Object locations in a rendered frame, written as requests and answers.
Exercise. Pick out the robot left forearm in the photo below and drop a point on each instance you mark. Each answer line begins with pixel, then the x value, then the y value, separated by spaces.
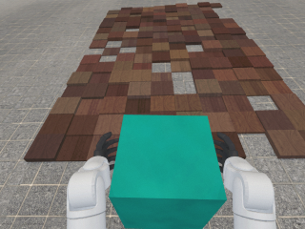
pixel 86 195

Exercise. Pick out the carton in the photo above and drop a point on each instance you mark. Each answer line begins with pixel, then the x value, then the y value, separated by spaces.
pixel 166 173

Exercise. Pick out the left robot hand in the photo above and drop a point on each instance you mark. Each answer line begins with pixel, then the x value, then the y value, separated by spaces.
pixel 102 145

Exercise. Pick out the right robot hand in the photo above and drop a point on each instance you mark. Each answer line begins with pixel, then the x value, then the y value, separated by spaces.
pixel 228 149

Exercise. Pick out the robot right forearm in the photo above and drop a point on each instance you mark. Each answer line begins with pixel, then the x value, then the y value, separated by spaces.
pixel 253 195

